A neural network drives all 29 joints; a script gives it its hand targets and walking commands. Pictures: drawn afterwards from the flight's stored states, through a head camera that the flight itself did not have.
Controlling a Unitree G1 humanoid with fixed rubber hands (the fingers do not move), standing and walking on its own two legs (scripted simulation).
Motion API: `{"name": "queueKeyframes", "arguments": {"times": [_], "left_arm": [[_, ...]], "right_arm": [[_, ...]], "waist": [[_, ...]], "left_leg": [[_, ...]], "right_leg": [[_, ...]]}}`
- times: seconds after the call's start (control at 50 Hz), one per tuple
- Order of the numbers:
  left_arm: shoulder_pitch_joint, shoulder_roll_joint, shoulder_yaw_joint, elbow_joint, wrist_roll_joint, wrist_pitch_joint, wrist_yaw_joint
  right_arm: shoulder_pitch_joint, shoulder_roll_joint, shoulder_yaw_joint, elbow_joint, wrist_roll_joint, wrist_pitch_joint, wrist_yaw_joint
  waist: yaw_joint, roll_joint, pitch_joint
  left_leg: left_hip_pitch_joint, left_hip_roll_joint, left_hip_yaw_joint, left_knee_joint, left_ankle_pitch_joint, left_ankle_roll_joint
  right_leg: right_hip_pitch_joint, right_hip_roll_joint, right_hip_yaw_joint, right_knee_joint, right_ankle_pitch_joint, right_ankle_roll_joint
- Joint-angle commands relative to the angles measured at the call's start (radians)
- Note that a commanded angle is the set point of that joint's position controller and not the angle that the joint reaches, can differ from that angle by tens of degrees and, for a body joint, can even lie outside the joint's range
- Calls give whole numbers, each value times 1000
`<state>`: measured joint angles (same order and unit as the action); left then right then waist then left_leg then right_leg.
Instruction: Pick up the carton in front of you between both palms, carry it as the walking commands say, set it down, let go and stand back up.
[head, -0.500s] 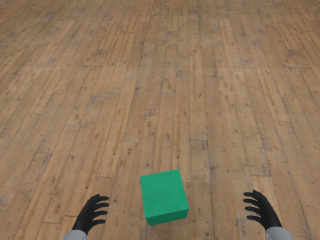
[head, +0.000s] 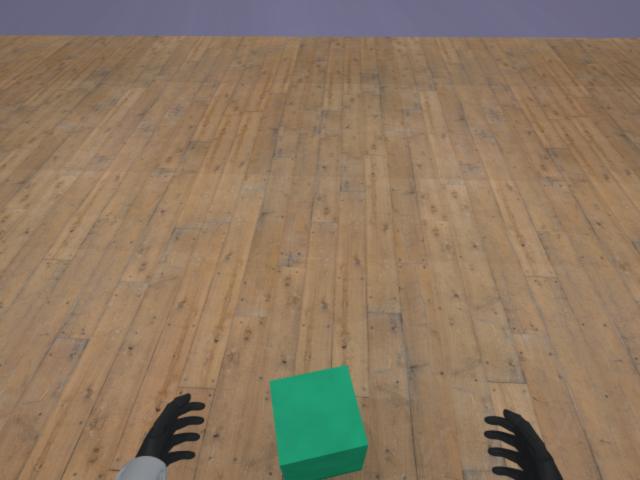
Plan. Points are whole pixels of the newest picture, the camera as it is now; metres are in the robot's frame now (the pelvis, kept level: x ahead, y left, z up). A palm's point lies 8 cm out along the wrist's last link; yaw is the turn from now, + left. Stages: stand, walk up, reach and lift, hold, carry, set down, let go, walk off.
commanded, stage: stand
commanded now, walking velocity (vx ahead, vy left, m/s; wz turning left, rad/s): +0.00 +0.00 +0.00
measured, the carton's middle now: (317, 427) +0.38 +0.06 -0.65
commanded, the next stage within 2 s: none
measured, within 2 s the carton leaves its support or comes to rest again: neither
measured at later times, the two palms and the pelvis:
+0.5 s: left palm out of the picture +0.11 +0.28 -0.12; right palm out of the picture +0.13 -0.23 -0.12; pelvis +0.05 +0.02 -0.01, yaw +3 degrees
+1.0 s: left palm out of the picture +0.02 +0.27 -0.14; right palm out of the picture +0.09 -0.23 -0.13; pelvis +0.04 +0.02 -0.01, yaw +5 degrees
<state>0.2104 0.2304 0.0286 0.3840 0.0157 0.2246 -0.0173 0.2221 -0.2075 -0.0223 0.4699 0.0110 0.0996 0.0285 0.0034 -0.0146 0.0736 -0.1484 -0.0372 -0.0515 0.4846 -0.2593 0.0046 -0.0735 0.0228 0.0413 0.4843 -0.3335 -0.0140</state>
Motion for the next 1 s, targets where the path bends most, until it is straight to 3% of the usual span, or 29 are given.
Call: {"name": "queueKeyframes", "arguments": {"times": [0.0, 0.02, 0.04, 0.1, 0.2, 0.32, 0.52, 0.98], "left_arm": [[38, 145, 28, 45, 28, -141, 29], [74, 148, 29, 60, 48, -194, 45], [61, 142, 29, 76, 55, -228, 48], [44, 138, 20, 114, 40, -286, 45], [82, 151, 17, 177, 26, -305, 49], [149, 153, 2, 224, 9, -284, 61], [200, 154, -9, 282, -2, -253, 75], [264, 123, -30, 477, 6, -221, 73]], "right_arm": [[117, -166, -48, 66, -56, -63, -33], [110, -207, -56, 70, -73, -88, -47], [74, -189, -50, 71, -71, -110, -47], [45, -141, -31, 107, -55, -161, -28], [88, -147, -24, 171, -42, -181, -26], [152, -155, -18, 222, -34, -164, -40], [163, -151, -10, 258, -27, -138, -53], [181, -126, 8, 404, -28, -104, -63]], "waist": [[-14, -99, -29], [3, -56, 36], [2, -26, 46], [10, 49, -92], [11, 41, -182], [9, 16, -171], [11, 6, -141], [6, 25, -41]], "left_leg": [[-126, 98, -52, -103, -96, -37], [-197, 100, -75, -128, -218, -42], [-249, 94, -92, -130, -222, -38], [-235, 90, -112, -102, -86, -17], [-154, 94, -124, 4, 270, 13], [-151, 83, -110, 64, 406, 34], [-145, 73, -111, 97, 453, 49], [-143, 67, -145, 27, 308, 58]], "right_leg": [[-145, -80, 0, -100, -190, 31], [-179, -95, 41, -105, -274, 19], [-192, -101, 57, -91, -258, 13], [-130, -119, 66, -39, -95, 13], [-124, -116, 46, 17, 115, 27], [-120, -110, 15, 54, 251, 29], [-107, -109, -23, 68, 342, 21], [-72, -108, -39, -28, 165, 0]]}}
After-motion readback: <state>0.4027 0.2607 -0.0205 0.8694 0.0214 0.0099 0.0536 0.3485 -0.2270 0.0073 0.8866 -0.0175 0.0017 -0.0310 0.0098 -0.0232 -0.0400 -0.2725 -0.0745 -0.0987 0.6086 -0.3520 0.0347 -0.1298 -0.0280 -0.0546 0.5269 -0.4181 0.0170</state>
